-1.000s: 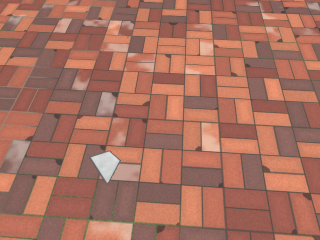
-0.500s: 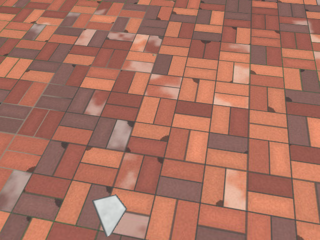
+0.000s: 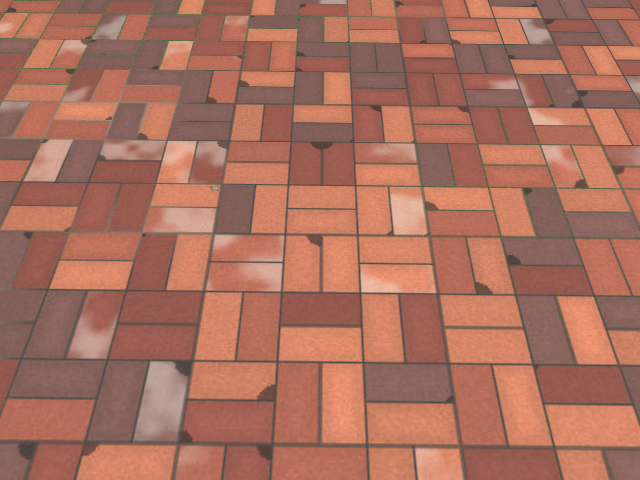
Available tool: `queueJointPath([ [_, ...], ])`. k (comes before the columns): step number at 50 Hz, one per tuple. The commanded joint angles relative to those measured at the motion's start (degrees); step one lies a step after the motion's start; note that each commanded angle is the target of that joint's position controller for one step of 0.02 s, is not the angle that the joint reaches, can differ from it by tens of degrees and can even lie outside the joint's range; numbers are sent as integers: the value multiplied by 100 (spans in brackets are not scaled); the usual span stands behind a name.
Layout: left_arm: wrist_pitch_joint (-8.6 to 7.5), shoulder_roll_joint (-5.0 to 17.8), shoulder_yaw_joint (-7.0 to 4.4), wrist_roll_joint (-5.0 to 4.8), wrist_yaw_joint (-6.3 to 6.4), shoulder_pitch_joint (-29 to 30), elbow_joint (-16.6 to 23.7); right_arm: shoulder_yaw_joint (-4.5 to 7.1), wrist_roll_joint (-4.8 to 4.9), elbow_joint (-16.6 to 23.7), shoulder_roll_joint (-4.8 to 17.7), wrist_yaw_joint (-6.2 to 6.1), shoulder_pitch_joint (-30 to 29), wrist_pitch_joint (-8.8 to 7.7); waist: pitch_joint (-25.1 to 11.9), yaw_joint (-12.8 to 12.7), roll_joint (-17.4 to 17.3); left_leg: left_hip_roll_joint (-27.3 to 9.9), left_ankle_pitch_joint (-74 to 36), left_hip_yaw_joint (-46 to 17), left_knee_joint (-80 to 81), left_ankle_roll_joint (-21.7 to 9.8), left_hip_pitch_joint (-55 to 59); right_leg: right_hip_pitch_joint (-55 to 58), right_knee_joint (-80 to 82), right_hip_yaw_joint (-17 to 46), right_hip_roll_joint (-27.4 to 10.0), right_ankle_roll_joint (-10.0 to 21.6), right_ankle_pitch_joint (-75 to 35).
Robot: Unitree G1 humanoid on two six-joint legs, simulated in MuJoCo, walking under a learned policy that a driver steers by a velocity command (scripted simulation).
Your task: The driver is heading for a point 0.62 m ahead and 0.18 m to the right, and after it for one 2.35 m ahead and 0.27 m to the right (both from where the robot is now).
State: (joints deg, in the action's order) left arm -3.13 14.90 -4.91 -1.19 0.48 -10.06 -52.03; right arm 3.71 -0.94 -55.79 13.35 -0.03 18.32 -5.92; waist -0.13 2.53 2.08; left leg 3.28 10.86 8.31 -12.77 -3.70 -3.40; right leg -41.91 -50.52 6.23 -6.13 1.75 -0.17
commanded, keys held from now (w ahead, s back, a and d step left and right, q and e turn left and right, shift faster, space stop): w+e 0.52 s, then w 0.26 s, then w+q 0.22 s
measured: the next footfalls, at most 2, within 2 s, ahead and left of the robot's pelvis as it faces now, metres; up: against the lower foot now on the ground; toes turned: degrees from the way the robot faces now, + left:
right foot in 0.24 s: +0.29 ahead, -0.16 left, +0.00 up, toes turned -11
left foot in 0.72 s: +0.62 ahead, -0.05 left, +0.00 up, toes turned -23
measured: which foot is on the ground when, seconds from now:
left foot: down 0.00-0.24, up 0.26-0.70, down 0.72-1.00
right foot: up 0.00-0.22, down 0.24-0.72, up 0.74-1.00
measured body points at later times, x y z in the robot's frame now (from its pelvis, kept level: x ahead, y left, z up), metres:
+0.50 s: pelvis +0.28 -0.09 +0.00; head +0.31 -0.11 +0.45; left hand +0.42 +0.16 -0.12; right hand +0.39 -0.39 -0.10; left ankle +0.44 +0.07 -0.68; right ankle +0.25 -0.15 -0.75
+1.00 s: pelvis +0.56 -0.12 +0.00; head +0.59 -0.12 +0.45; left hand +0.82 +0.06 -0.10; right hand +0.49 -0.38 -0.12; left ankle +0.59 -0.03 -0.75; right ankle +0.59 -0.31 -0.69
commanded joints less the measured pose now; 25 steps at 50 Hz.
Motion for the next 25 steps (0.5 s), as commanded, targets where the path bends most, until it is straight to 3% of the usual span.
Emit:
queueJointPath([
  [1, -57, 119, 15, 30, -93, 354, 397, 125, 32, 323, 792, -98, -258, -79, 300, -50, -480, -1529, -1440, -293, 688, -531, -380, 287, 740, -302, 27, -8, -782],
  [5, -35, 41, 97, 23, -231, 1039, 798, 163, 98, 129, 902, -131, 197, 56, 560, 200, -403, -1846, -1798, -82, 397, -508, 586, -128, 1299, -574, 86, 90, -353],
  [7, -27, 79, 95, 7, -313, 1200, 1004, 199, 141, 107, 988, -141, 236, 151, 586, 173, -464, -2010, -2422, 6, 54, -457, 984, -169, 1427, -780, 173, 206, 254],
  [9, -21, 237, 24, -1, -391, 968, 1101, 246, 170, 199, 1150, -174, 41, 222, 315, -83, -684, -2039, -4236, 199, -633, -328, 1075, 519, 1472, -1146, 477, 412, 886],
  [10, -11, 404, -63, -8, -408, 561, 1060, 271, 175, 246, 1238, -197, -54, 260, 24, -341, -811, -2007, -5192, 290, -1296, -252, 1020, 1168, 1457, -1319, 715, 540, 1143],
  [11, -10, 672, -214, -28, -395, -254, 884, 267, 192, 301, 1265, -213, -186, 294, -413, -805, -757, -1828, -5460, 430, -2384, -103, 710, 2324, 1813, -1377, 966, 733, 863],
  [12, 20, 1163, -430, -20, -289, -1238, 670, 232, 163, 408, 1221, -221, -197, 261, -974, -1235, -337, -1590, -4152, 450, -4014, 150, -555, 4134, 2064, -494, 591, 1059, 675],
  [13, 6, 1815, -540, -53, -224, -1386, 636, -59, -45, 695, 282, -83, 349, 84, -1507, -645, 1206, -420, 1358, 108, -6173, 515, -3283, 6295, 2360, 2646, -973, 2146, 1053],
  [14, -37, 1454, -405, 25, -213, -1652, 745, -26, 182, 805, 637, 25, -88, -205, -2258, -918, 786, -117, 2281, -1235, -6953, 433, -4076, 6810, 3259, 4207, -1421, 2455, 1482],
  [15, -78, 1083, -304, 79, -196, -1444, 733, 59, 381, 979, 913, 77, -703, -346, -1494, -1028, 519, -459, 1784, -1397, -6890, 258, -4597, 6400, 3298, 3261, -1173, 2077, 1079],
  [16, -109, 852, -237, 42, -189, -1010, 824, 38, 338, 1009, 876, 60, -850, -396, -993, -790, 67, -726, 1278, -1365, -6372, 175, -4420, 5536, 3291, 2459, -907, 1829, 622],
  [17, -113, 662, -174, 39, -190, -540, 951, 82, 191, 956, 889, 13, -888, -374, -615, -526, -225, -902, 1029, -1319, -5839, 219, -3993, 4597, 3382, 1902, -690, 1674, 30],
  [18, -121, 529, -116, 82, -171, -288, 1058, 139, 131, 949, 943, -6, -795, -292, -470, -311, -204, -1022, 870, -1338, -5531, 272, -3538, 3975, 3528, 1580, -531, 1617, -353],
  [21, -141, 744, -148, 48, -96, -305, 1112, 141, 42, 1070, 744, -33, -777, -84, -250, -111, -150, -1006, 566, -1187, -4717, 542, -3196, 3153, 3781, 1194, -347, 1625, -815],
  [23, -137, 922, -197, 30, -19, -493, 1095, 102, 5, 1242, 642, -56, -1214, -41, -85, -214, -76, -889, -91, -1091, -3878, 688, -3241, 2903, 3835, 936, -173, 1522, -866],
  [25, -102, 943, -206, 5, 25, -651, 1070, 53, 13, 1374, 534, -34, -1665, -51, -11, -381, 72, -682, -935, -1045, -2897, 702, -2991, 2719, 3752, 699, 93, 1291, -579],
])
Velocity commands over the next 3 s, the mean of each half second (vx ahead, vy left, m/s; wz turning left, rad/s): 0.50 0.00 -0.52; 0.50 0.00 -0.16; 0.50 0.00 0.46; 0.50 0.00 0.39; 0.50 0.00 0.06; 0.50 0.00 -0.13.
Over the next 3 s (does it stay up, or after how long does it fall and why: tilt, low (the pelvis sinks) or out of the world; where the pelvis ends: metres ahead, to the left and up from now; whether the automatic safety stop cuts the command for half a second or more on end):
stays up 1.60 -0.08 0.00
